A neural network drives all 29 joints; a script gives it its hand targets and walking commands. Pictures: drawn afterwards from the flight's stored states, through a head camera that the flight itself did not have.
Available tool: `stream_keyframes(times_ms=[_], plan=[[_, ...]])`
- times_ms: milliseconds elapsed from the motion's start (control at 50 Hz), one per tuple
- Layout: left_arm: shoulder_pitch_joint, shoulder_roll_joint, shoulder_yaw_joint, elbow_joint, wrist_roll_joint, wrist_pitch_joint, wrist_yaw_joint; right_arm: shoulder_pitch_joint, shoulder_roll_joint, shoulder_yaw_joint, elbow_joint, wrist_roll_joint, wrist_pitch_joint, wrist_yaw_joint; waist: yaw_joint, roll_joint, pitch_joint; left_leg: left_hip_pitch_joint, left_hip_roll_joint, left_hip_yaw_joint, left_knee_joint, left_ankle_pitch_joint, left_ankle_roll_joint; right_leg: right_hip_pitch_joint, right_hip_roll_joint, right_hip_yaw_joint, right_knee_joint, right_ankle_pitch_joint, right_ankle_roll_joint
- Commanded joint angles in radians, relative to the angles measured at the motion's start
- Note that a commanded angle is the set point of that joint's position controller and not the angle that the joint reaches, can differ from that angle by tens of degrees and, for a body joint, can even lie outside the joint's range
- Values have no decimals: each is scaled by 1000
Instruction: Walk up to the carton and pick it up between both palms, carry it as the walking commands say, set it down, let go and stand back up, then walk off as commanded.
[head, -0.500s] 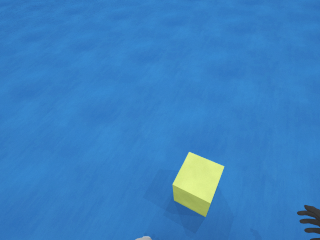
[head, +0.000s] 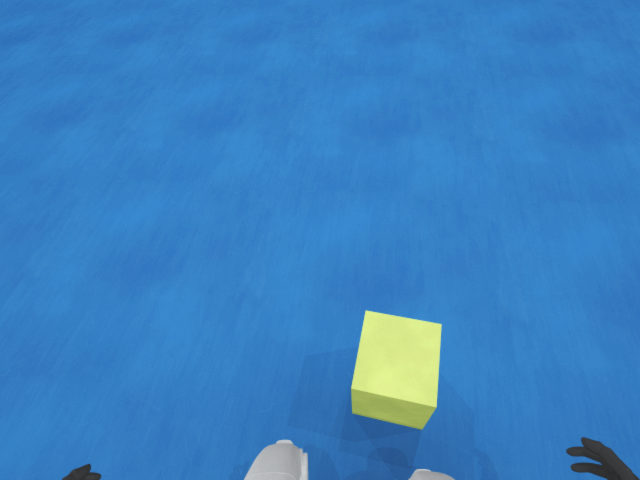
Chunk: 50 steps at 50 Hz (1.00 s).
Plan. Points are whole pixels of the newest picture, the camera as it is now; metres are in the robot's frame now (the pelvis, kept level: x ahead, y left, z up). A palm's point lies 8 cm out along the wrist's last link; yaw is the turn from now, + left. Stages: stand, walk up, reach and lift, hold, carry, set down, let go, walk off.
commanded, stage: walk up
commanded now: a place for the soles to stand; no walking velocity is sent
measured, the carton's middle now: (394, 371) +0.45 -0.11 -0.63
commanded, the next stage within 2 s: none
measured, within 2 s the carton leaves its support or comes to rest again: neither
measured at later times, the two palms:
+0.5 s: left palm (79, 467) +0.15 +0.36 -0.08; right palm out of the picture -0.06 -0.37 -0.06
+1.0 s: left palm (138, 459) +0.16 +0.28 -0.08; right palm out of the picture +0.00 -0.34 -0.08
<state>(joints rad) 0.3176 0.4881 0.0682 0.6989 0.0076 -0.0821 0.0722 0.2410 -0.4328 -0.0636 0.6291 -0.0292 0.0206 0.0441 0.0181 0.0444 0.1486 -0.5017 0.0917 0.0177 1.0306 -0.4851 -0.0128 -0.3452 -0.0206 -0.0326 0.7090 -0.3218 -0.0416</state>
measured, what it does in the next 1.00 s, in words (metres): steps on the spot, turning right: left foot, then right foot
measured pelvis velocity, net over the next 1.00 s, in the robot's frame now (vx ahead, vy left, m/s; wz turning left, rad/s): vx -0.02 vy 0.00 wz -0.30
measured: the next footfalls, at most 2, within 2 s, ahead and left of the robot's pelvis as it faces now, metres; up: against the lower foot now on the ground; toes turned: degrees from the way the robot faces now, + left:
left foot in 0.10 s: +0.11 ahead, +0.21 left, +0.00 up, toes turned +3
right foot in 0.48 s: +0.00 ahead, -0.13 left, +0.00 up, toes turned -15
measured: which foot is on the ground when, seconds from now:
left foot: up 0.00-0.08, down 0.10-0.48, up 0.50-0.78, down 0.80-1.00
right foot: down 0.00-0.10, up 0.12-0.46, down 0.48-1.00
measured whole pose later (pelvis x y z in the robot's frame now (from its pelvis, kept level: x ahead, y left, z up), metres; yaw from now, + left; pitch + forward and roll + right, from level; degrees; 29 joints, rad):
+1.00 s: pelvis -0.02 +0.00 +0.00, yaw -17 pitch -3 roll +0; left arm 0.25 0.43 0.03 0.81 0.01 -0.03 0.00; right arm 0.19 -0.43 -0.01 0.81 -0.01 -0.04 0.00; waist 0.01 0.00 0.06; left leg -0.35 0.04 0.14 0.65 -0.26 0.05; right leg -0.28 0.01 -0.04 0.67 -0.34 -0.04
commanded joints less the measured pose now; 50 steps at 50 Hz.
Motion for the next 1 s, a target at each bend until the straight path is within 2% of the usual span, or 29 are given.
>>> stream_keyframes(times_ms=[0,20,40,60,80,100,200,220,260,380,400,420,440,460,480,500,540,560,620,660,720,760,780,800,840,860,900,920,980], plan=[[-61,209,37,-88,11,39,-52,179,-190,-84,32,26,-42,-30,-83,-204,-173,385,-83,133,-280,302,16,-226,-75,82,16,155,-106],[-68,160,24,-96,10,51,-53,196,-228,-89,49,17,-48,-43,-110,-72,-136,375,-44,69,-384,290,36,-300,-29,71,125,80,-92],[-57,117,9,-133,8,58,-54,238,-327,-105,53,3,-57,-58,-122,131,-176,376,226,-289,-529,296,125,-377,62,35,366,-53,-28],[-39,160,37,-132,14,82,-55,201,-381,-115,10,-1,-63,-66,-99,170,-177,288,434,-526,-638,270,274,-380,56,131,515,-303,7],[-30,182,52,-110,15,95,-55,131,-370,-112,10,3,-68,-75,-56,38,-75,187,440,-462,-634,317,311,-356,4,214,589,-280,6],[11,171,52,-117,19,98,-63,117,-349,-109,16,4,-79,-86,-26,-56,-63,191,400,-364,-592,406,301,-354,-5,210,581,-215,11],[31,166,80,-88,20,128,-125,40,-394,-120,24,-3,-87,-96,-19,179,-33,13,295,-158,-592,121,234,-222,-41,83,457,-129,30],[12,167,87,-78,34,137,-139,69,-389,-119,42,-1,-86,-101,-12,106,-50,29,289,-200,-613,-21,222,-236,-17,111,458,-115,20],[8,173,94,-79,39,150,-160,71,-412,-135,46,-9,-87,-104,-18,166,-85,40,296,-161,-644,-173,198,-204,-19,77,397,-129,28],[-10,167,99,-46,35,136,-174,84,-416,-121,76,-9,-83,-109,-7,179,-147,140,287,-82,-559,-98,190,-133,12,-33,166,-271,16],[69,142,94,-10,37,122,-161,49,-393,-104,75,-5,-77,-108,56,111,-158,93,271,-15,-415,-9,179,-9,20,-20,-43,-212,-3],[152,185,120,33,45,109,-149,142,-312,-74,92,-1,-72,-107,83,-108,-206,-7,188,100,-202,-22,129,185,41,35,-200,-229,-32],[168,298,143,26,54,102,-136,146,-205,-33,81,6,-71,-110,114,-430,-139,-327,53,143,48,-161,53,278,-174,466,-318,-206,-121],[69,311,123,-19,44,102,-122,57,-218,-29,48,24,-70,-132,77,-328,-53,-392,50,74,101,-149,33,163,-254,568,-339,36,-182],[53,276,114,-24,29,105,-115,32,-259,-30,57,36,-75,-141,69,-214,-59,-336,58,42,93,-110,45,135,-240,479,-311,187,-201],[60,258,103,-13,31,99,-109,31,-274,-24,83,41,-72,-131,65,-195,-74,-310,41,32,94,-79,67,147,-200,426,-283,271,-144],[70,204,83,-2,30,91,-94,66,-249,-27,102,40,-75,-128,28,-198,-40,-188,30,50,25,57,49,141,-147,303,-183,659,-123],[64,195,85,-13,29,88,-96,82,-257,-27,113,32,-79,-119,27,-166,-93,-159,-5,92,-40,85,53,154,-118,257,-173,661,-118],[26,186,63,-22,12,75,-79,109,-231,-16,122,29,-73,-99,9,-134,-154,-15,-1,87,-113,146,57,167,-157,244,-177,566,-153],[0,212,66,-27,9,66,-68,91,-199,-11,128,28,-71,-88,3,-166,-161,63,-11,68,-211,134,64,124,-176,235,-157,518,-139],[-45,165,30,-9,-9,55,-65,73,-176,-10,142,19,-77,-73,-39,-87,-166,346,-58,41,-458,292,95,-59,-156,200,-108,347,-100],[-29,94,3,1,-32,47,-65,67,-261,-19,131,6,-89,-71,-47,137,-240,425,232,-316,-632,356,232,-122,-5,49,183,60,3],[22,104,4,11,-33,55,-61,20,-256,-2,110,15,-92,-67,-17,107,-192,367,298,-392,-646,306,295,-130,8,79,195,-255,13],[19,112,5,27,-26,54,-60,-5,-236,-5,111,24,-90,-64,-10,31,-156,304,285,-344,-644,298,312,-86,-28,89,143,-273,19],[63,118,8,79,-9,41,-63,-64,-238,-3,122,25,-74,-56,24,78,-145,133,213,-250,-618,202,224,74,-19,78,-69,-213,-29],[18,124,12,82,7,36,-69,-52,-209,2,130,24,-68,-50,14,7,-106,32,158,-194,-633,20,148,148,-17,68,-156,-120,-42],[-66,189,37,61,18,33,-71,-63,-197,-1,131,25,-60,-40,-5,-52,-34,34,48,-92,-603,27,52,70,-66,202,-234,-192,-73],[-106,191,33,62,16,34,-71,-78,-203,-8,156,25,-58,-36,-11,-48,-30,132,31,-72,-579,45,57,-42,-118,256,-285,-266,-77],[-125,124,5,103,7,24,-69,-116,-197,-3,165,15,-54,-21,-15,-15,-54,218,54,-109,-613,39,84,-59,-80,141,-267,-143,-34]])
